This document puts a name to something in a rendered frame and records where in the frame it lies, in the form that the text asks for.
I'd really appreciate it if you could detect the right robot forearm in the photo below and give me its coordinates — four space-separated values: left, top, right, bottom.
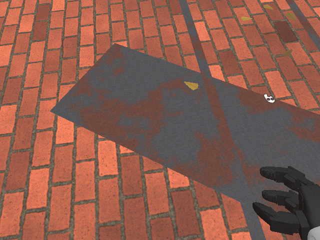
307 226 320 240

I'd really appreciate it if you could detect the robot right hand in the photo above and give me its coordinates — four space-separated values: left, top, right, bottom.
252 166 320 240

